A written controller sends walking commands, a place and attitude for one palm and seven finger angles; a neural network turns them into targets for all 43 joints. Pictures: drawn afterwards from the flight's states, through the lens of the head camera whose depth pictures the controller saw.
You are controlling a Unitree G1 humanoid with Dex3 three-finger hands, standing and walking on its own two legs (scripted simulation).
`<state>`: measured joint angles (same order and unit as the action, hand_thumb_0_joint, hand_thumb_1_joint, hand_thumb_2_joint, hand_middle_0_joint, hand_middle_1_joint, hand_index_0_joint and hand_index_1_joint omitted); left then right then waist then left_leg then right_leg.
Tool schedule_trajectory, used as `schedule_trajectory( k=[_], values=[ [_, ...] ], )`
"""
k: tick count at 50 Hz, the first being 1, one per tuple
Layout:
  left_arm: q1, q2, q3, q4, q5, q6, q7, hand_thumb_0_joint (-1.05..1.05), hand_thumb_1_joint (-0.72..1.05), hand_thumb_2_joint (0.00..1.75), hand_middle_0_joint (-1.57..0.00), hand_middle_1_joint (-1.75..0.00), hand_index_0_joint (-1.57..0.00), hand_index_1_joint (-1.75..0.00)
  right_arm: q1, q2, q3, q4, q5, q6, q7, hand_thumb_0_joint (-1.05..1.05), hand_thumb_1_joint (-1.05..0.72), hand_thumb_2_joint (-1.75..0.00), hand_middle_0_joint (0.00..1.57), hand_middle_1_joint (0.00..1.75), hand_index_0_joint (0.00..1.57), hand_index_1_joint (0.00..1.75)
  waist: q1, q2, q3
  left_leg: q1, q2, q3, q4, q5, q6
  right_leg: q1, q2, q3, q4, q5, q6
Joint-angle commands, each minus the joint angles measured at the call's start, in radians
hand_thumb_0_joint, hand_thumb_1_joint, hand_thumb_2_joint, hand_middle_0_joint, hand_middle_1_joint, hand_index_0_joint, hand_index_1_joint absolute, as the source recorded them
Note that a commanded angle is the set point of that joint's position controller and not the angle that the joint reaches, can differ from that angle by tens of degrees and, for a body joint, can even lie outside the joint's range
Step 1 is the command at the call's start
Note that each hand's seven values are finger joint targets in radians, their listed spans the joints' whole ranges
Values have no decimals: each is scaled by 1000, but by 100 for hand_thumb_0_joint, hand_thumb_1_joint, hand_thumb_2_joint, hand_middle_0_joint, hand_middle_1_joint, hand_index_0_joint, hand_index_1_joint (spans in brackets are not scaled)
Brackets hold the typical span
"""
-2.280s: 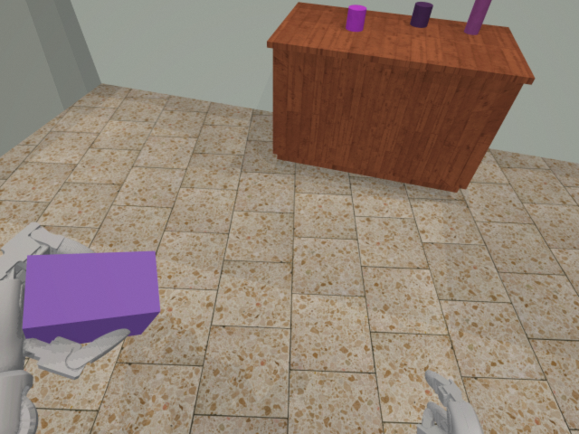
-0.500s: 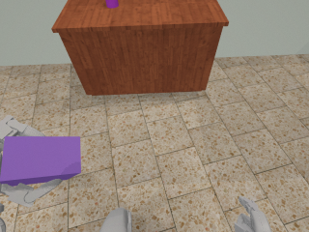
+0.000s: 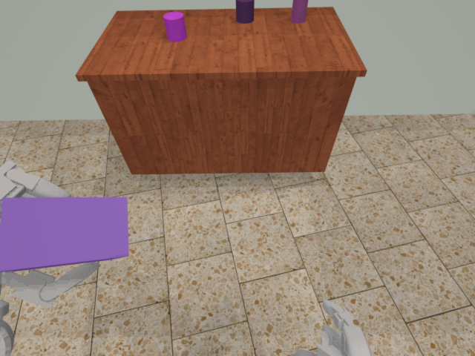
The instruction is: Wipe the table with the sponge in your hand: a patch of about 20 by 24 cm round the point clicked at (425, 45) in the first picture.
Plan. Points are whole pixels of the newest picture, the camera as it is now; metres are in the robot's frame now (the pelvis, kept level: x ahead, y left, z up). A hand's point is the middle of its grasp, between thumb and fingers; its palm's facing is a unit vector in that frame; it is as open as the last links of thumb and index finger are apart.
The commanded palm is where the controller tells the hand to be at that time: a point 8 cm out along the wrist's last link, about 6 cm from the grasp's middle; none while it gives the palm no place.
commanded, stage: walk to a spot facing it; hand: left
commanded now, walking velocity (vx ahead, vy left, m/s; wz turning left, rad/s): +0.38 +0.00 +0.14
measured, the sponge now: (83, 234) +0.22 +0.20 +0.18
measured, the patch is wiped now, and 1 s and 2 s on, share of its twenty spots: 0.00 0.00 0.00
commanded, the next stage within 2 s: none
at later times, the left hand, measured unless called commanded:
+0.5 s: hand (115, 144) +0.35 +0.20 +0.20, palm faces +0.48 -0.73 -0.50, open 10.6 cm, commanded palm +0.29 +0.24 +0.18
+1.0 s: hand (123, 131) +0.40 +0.21 +0.18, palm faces +0.74 -0.54 -0.40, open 10.6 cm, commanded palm +0.34 +0.22 +0.18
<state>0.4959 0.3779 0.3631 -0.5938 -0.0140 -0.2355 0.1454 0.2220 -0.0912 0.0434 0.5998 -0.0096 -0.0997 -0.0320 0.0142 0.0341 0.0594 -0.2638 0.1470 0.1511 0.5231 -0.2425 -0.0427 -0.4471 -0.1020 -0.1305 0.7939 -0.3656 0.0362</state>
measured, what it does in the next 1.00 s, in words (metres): walks ahead, turning left: right foot, then left foot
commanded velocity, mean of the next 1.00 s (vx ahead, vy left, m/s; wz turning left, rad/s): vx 0.27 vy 0.00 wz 0.48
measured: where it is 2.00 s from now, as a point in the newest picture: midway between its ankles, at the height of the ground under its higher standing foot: (293, 341)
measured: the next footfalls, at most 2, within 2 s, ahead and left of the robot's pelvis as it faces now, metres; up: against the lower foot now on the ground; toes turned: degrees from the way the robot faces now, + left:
right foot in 0.06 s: +0.11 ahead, -0.13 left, +0.00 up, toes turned -10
left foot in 0.56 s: +0.31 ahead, +0.08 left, +0.00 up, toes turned +17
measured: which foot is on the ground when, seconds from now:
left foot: down 0.00-0.08, up 0.10-0.54, down 0.56-0.90, up 0.92-1.00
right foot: up 0.00-0.04, down 0.06-0.56, up 0.58-0.88, down 0.90-1.00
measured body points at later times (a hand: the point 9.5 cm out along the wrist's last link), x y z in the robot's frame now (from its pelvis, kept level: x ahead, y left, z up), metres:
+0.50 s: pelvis +0.17 -0.05 +0.00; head +0.20 -0.06 +0.45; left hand +0.32 +0.23 +0.22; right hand +0.35 -0.31 -0.09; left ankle +0.27 +0.09 -0.70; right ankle +0.07 -0.12 -0.73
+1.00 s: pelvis +0.30 -0.10 -0.01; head +0.32 -0.11 +0.44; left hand +0.35 +0.23 +0.20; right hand +0.53 -0.25 -0.12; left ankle +0.25 +0.03 -0.66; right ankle +0.35 -0.21 -0.73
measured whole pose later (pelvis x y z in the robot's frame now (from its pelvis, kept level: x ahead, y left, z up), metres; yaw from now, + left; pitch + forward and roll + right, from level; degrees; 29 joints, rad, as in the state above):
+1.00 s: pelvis +0.30 -0.10 -0.01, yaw +23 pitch -2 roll +1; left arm 0.40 0.30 0.33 -0.46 -0.01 -0.18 0.15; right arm 0.22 -0.22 -0.01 0.70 0.00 -0.07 -0.06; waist 0.06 0.05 0.04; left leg -0.51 0.04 0.02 1.14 -0.48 -0.02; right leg -0.26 -0.14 -0.18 0.63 -0.32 0.03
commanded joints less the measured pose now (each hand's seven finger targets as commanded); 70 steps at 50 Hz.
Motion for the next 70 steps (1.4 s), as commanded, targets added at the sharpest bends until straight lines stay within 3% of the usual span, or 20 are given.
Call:
schedule_trajectory(
  k=[1,3,4,5,12,22,25,26,28,29,35,43,45,47,52,58,59,61,64,70],
  values=[
    [-77,112,118,-41,-12,-30,29,0,10,130,-120,-160,-120,-160,-72,-196,-91,-125,17,-34,-40,0,-90,-90,20,30,20,30,-11,124,-153,-3,123,-57,-90,-178,131,224,76,-108,-247,68,5],
    [-112,141,118,0,-1,-11,29,0,10,130,-120,-160,-120,-160,-55,-173,-88,-116,23,-15,-43,0,-90,-90,20,30,20,30,-7,-158,-188,-178,10,25,308,-196,90,402,-82,158,-419,-17,-77],
    [-128,195,146,14,1,1,34,0,10,130,-120,-160,-120,-160,-92,-159,-77,-133,21,-10,-42,0,-90,-90,20,30,20,30,14,-432,-173,-464,-111,6,613,-356,53,534,-304,562,-508,71,-197],
    [-173,202,151,3,-10,4,35,0,10,130,-120,-160,-120,-160,-125,-190,-79,-123,19,-18,-40,0,-90,-90,20,30,20,30,13,-367,-168,-514,-77,-132,760,-304,44,519,-373,599,-528,100,-225],
    [-123,195,141,-120,3,-60,29,0,10,130,-120,-160,-120,-160,-137,-210,-87,-99,9,22,-25,0,-90,-90,20,30,20,30,-18,-119,-108,-514,-25,-112,749,-58,13,462,-254,111,-460,536,-166],
    [6,171,178,-159,-21,-54,59,0,10,130,-120,-160,-120,-160,-59,-187,-112,-193,21,20,-21,0,-90,-90,20,30,20,30,22,-178,-146,-298,-88,88,134,-4,46,559,-239,-13,-366,799,-160],
    [-66,176,152,-155,-20,-48,63,0,10,130,-120,-160,-120,-160,-27,-191,-120,-183,15,17,-37,0,-90,-90,20,30,20,30,-30,-126,-237,50,-191,171,-28,116,72,411,-188,-99,-50,830,-93],
    [-89,154,121,-149,-22,-54,58,0,10,130,-120,-160,-120,-160,-24,-201,-123,-187,15,11,-43,0,-90,-90,20,30,20,30,-55,-44,-280,249,-147,80,-49,172,104,274,-157,-121,146,708,-52],
    [-139,185,147,-173,-29,-65,56,0,10,130,-120,-160,-120,-160,-48,-217,-104,-201,15,-5,-27,0,-90,-90,20,30,20,30,-30,239,-319,466,295,-713,-97,573,377,-154,71,36,595,-269,2],
    [-218,237,147,-142,-7,-53,42,0,10,130,-120,-160,-120,-160,-55,-230,-99,-188,17,-8,-11,0,-90,-90,20,30,20,30,-51,101,-212,318,318,-778,-163,427,391,-211,49,153,653,-266,-13],
    [-46,203,193,-281,-32,-69,10,0,10,130,-120,-160,-120,-160,-106,-207,-103,-147,27,-34,-14,0,-90,-90,20,30,20,30,13,219,-141,-123,115,-349,-253,-105,255,19,-23,91,248,-43,12],
    [-95,82,105,-101,-13,-25,12,0,10,130,-120,-160,-120,-160,-69,-204,-96,-125,33,-59,-29,0,-90,-90,20,30,20,30,-1,125,-142,-167,15,-241,-32,-279,141,299,79,-45,-296,-22,37],
    [-161,158,116,-40,3,3,23,0,10,130,-120,-160,-120,-160,-58,-164,-90,-117,31,-47,-41,0,-90,-90,20,30,20,30,3,-402,-122,-469,-160,-49,499,-364,42,458,-319,500,-534,-46,-129],
    [-264,157,78,-60,-13,11,32,0,10,130,-120,-160,-120,-160,-113,-207,-90,-94,9,-54,-44,0,-90,-90,20,30,20,30,0,-269,-107,-509,-85,-183,792,-289,18,431,-433,493,-505,288,-215],
    [-217,194,112,-148,2,-19,33,0,10,130,-120,-160,-120,-160,-161,-178,-74,-128,5,-9,-55,0,-90,-90,20,30,20,30,2,-243,-94,-242,-74,-42,430,-235,7,341,-266,7,-350,782,-114],
    [-39,204,179,-300,-37,-5,67,0,10,130,-120,-160,-120,-160,-98,-178,-105,-206,5,14,-54,0,-90,-90,20,30,20,30,-23,-141,-252,21,-178,80,-14,11,6,352,-225,-71,-89,785,-75],
    [-29,201,183,-305,-47,-10,69,0,10,130,-120,-160,-120,-160,-78,-189,-113,-210,9,20,-57,0,-90,-90,20,30,20,30,-54,-22,-292,177,-146,23,-91,156,29,249,-183,-80,100,658,-31],
    [24,189,177,-294,-43,-47,58,0,10,130,-120,-160,-120,-160,-62,-242,-127,-211,9,5,-35,0,-90,-90,20,30,20,30,-26,393,-302,359,285,-619,-90,1017,286,-137,31,20,477,-373,45],
    [-36,205,192,-213,-35,-32,15,0,10,130,-120,-160,-120,-160,-81,-261,-142,-172,29,-6,-7,0,-90,-90,20,30,20,30,-32,171,-209,179,217,-485,-107,623,274,-155,-21,129,388,-198,45],
    [50,142,132,-292,-65,-10,8,0,10,130,-120,-160,-120,-160,-71,-236,-110,-180,31,-48,5,0,-90,-90,20,30,20,30,-26,289,-205,-39,81,-330,-180,251,178,125,72,32,42,-49,53]
  ],
)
